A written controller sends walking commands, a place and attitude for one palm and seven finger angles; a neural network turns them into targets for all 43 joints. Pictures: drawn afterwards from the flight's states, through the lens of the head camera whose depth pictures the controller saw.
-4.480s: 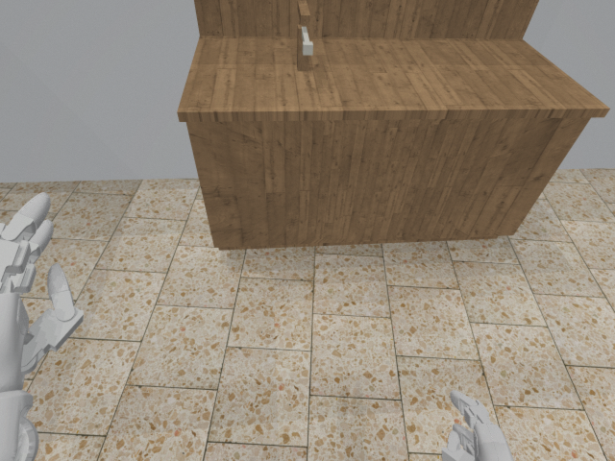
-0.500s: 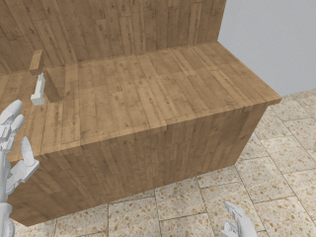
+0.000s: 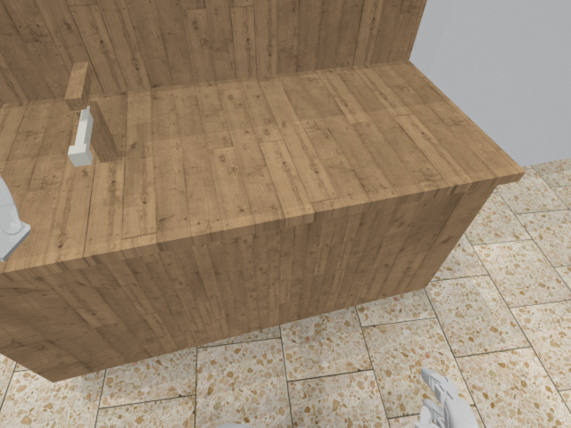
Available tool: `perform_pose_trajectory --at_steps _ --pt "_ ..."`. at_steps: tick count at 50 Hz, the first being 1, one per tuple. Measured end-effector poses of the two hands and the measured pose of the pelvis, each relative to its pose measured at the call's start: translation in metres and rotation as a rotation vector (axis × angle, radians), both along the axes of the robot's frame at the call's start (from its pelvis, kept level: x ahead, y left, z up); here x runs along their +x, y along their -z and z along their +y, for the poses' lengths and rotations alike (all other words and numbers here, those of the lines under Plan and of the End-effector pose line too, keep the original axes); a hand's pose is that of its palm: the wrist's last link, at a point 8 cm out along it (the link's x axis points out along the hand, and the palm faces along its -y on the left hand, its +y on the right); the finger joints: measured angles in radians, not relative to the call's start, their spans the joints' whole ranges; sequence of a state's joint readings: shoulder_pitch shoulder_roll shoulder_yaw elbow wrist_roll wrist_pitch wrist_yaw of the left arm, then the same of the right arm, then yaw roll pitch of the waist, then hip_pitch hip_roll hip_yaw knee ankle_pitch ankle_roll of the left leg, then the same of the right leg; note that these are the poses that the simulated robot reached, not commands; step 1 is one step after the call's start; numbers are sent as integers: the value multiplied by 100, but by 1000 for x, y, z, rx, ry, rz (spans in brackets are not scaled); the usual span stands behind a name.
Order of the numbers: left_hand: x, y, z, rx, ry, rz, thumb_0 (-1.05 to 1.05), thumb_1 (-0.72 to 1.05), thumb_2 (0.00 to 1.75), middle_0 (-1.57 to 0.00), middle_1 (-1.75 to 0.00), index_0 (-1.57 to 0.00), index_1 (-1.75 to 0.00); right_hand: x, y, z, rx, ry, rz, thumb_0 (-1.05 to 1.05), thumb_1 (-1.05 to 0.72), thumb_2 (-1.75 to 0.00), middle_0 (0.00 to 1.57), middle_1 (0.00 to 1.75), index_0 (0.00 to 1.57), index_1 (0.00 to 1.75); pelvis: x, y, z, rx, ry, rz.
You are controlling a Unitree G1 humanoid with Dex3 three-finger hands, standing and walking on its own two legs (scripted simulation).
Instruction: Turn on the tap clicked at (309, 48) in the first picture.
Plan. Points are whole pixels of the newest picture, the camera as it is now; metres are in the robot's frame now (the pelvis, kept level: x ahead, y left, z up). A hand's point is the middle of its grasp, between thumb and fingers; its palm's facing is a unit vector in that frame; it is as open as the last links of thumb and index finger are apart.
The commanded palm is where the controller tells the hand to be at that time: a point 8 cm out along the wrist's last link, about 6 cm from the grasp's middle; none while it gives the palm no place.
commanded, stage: look again from close up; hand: left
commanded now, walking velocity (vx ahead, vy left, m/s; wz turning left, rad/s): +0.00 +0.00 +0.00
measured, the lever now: (80, 155) +0.49 +0.43 +0.07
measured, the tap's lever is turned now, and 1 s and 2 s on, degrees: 0 0 0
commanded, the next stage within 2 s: shuffle to correct the standing spot in 0.12 s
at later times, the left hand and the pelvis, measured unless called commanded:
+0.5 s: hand (60, 204) +0.29 +0.30 +0.18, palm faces +0.40 -0.84 -0.37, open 7.4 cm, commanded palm +0.24 +0.34 +0.18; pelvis +0.08 +0.05 +0.00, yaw +0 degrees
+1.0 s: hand (64, 189) +0.32 +0.32 +0.17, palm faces +0.40 -0.83 -0.39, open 7.4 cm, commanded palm +0.27 +0.35 +0.18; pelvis +0.11 +0.07 -0.01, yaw +0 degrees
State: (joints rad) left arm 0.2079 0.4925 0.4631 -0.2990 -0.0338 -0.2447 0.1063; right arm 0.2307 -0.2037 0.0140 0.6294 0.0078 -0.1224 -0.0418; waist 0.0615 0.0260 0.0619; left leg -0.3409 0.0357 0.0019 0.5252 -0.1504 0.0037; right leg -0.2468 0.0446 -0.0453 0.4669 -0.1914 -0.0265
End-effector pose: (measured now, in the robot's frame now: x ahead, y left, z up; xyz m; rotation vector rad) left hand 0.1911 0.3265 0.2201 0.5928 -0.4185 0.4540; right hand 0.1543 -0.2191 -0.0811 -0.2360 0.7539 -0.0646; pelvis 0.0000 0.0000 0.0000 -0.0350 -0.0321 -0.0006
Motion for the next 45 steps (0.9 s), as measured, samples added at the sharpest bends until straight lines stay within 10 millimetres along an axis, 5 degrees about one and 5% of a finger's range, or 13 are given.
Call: perform_pose_trajectory --at_steps 8,11,16,21,28,33,45 --pt "19 60 -19 -203 141 215 1 90 90 -21 -30 -20 -30 22 -18 31 26 33 -83 2 -91 -90 20 30 20 30 25 -6 32 8 32 19" --pt "28 71 -11 -211 152 239 1 89 90 -21 -30 -21 -31 32 -25 40 -3 14 -77 1 -91 -90 20 30 20 30 33 -7 37 15 26 24" --pt "45 48 15 -152 96 108 2 89 90 -22 -30 -21 -31 57 -30 52 -41 -60 -72 1 -90 -90 20 30 20 30 44 -6 40 16 1 35" --pt "52 23 17 -108 106 2 1 89 90 -21 -30 -20 -30 88 -30 57 -35 -85 -89 1 -90 -90 20 30 21 30 63 -3 49 3 -7 55" --pt "71 48 22 -139 91 116 1 89 90 -21 -30 -20 -30 118 -21 58 -15 -42 -93 1 -90 -90 20 30 21 30 88 4 56 5 -11 60" --pt "84 56 27 -157 70 129 1 89 90 -21 -30 -21 -31 126 -14 57 -15 -35 -68 1 -91 -90 20 30 20 30 97 9 55 2 -16 54" --pt "96 31 18 -63 139 55 1 89 90 -21 -30 -21 -31 116 -3 56 20 22 -55 1 -91 -90 20 30 20 30 106 14 63 -7 0 34"
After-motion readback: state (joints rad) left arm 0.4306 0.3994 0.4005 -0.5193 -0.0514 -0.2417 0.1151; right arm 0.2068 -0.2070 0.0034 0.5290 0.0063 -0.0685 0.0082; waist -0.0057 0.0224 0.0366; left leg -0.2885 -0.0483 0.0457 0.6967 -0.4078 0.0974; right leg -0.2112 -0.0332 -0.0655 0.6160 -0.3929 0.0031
